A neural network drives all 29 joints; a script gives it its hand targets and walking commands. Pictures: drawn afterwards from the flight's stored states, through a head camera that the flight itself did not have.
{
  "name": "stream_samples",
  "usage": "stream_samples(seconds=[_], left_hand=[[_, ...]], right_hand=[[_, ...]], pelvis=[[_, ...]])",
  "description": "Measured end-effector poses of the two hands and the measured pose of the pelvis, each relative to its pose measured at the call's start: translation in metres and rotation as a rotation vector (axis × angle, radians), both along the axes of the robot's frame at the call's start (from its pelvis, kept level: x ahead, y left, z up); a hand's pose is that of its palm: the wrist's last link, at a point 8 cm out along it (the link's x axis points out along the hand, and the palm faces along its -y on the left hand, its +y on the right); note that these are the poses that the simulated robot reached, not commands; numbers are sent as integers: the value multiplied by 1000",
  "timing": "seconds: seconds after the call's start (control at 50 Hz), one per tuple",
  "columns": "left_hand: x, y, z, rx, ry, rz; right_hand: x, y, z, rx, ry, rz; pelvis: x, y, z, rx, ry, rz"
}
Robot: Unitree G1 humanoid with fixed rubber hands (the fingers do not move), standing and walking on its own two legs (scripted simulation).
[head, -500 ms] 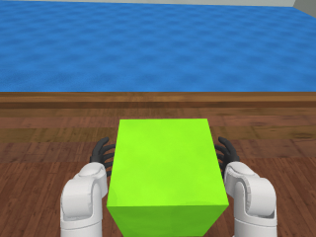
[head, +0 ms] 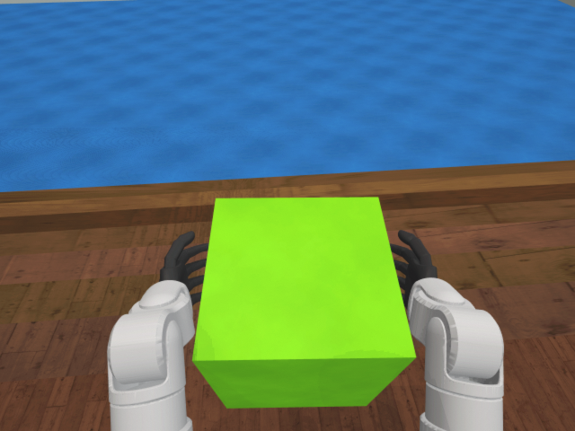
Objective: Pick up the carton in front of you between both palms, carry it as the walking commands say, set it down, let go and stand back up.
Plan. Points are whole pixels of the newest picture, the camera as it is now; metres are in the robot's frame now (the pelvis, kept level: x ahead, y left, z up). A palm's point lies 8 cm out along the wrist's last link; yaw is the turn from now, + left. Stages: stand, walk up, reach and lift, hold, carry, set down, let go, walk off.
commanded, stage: carry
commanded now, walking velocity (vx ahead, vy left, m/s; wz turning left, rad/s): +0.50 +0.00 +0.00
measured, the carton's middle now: (297, 310) +0.29 +0.00 +0.04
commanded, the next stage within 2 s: none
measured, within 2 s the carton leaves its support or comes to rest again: neither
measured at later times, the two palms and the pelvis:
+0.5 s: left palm (210, 113) +0.69 +0.16 +0.12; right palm (358, 111) +0.68 -0.14 +0.13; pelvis +0.31 +0.02 +0.00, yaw -1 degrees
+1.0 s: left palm (230, 75) +1.01 +0.16 +0.06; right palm (335, 73) +1.02 -0.14 +0.06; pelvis +0.66 +0.01 -0.10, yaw +1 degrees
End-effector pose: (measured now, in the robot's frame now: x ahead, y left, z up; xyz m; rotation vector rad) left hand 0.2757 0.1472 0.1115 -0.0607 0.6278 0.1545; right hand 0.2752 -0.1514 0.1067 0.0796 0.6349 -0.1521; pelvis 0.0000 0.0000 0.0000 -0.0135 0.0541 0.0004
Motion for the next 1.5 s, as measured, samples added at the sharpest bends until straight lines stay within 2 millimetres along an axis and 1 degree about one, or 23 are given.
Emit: stream_samples(seconds=[0.04, 0.08, 0.12, 0.18, 0.34, 0.4, 0.46, 0.52, 0.58, 0.62, 0.7, 0.78, 0.84, 0.88, 0.96, 1.02, 1.06, 1.12, 1.22, 1.3, 1.36, 1.4, 1.5], left_hand=[[29, -2, -5, 14, 23, 19], [52, -1, -9, 21, 68, 37], [76, 1, -10, 26, 98, 47], [119, 4, -1, 36, 99, 46], [264, 4, 30, 63, 51, -16], [320, 7, 31, 69, 54, -38], [376, 12, 23, 59, 56, -64], [424, 13, 7, 36, 89, -92], [458, 11, -7, 34, 158, -103], [480, 11, -12, 28, 177, -103], [529, 12, -11, 6, 138, -89], [581, 13, -4, -9, 66, -69], [623, 10, -4, -11, 27, -64], [653, 6, -10, -10, 11, -64], [713, 4, -31, 38, -16, -41], [748, 16, -62, 81, 6, 4], [767, 23, -88, 78, 68, 17], [797, 28, -125, 62, 163, 25], [861, 26, -165, 65, 225, 20], [925, 27, -187, 82, 192, 14], [982, 27, -203, 69, 123, -2], [1025, 22, -214, 51, 66, -30], [1105, -1, -249, 57, 98, -89]], right_hand=[[35, -2, -8, -6, 23, 34], [66, 0, -10, -16, 67, 64], [96, 2, -8, -21, 96, 83], [143, 4, 1, -34, 96, 101], [275, 4, 32, -75, 48, 92], [326, 7, 34, -78, 52, 77], [375, 12, 30, -88, 56, 52], [413, 13, 16, -103, 92, 22], [439, 12, -2, -85, 162, -4], [458, 12, -8, -69, 181, -20], [506, 12, -5, -51, 141, -43], [564, 13, 5, -47, 68, -40], [609, 10, 7, -53, 29, -34], [640, 6, 3, -63, 13, -26], [711, 3, -27, -59, -14, 25], [764, 16, -61, -62, 2, 94], [789, 23, -86, -76, 61, 122], [822, 28, -120, -95, 156, 144], [885, 27, -164, -70, 219, 132], [945, 27, -191, -38, 186, 110], [994, 27, -206, -46, 119, 84], [1026, 21, -215, -67, 65, 55], [1086, -1, -254, -56, 102, -6]], pelvis=[[23, -5, -2, -8, -2, 7], [43, -10, 3, -4, 1, 15], [63, -15, 10, 2, 6, 19], [94, -19, 18, 11, 13, 18], [193, -12, 21, 17, 34, 1], [237, -3, 15, 10, 35, -6], [285, 9, 1, 0, 24, -20], [322, 18, -4, 13, 18, -8], [355, 26, 4, 2, 25, -4], [377, 31, 9, -5, 32, -5], [423, 35, 13, -13, 48, -3], [475, 32, 8, -10, 53, 4], [520, 27, -5, 3, 45, 17], [554, 23, -20, 21, 33, 26], [629, 13, -70, 57, -22, 22], [675, 5, -107, 44, -45, 14], [699, 1, -118, 24, -44, 9], [735, -5, -126, 17, -34, 15], [797, -6, -136, 19, -3, 11], [858, 0, -157, 9, 7, -5], [913, 6, -186, -7, -10, -6], [948, 9, -210, 5, -14, 11], [1018, 17, -235, 23, 10, 14]])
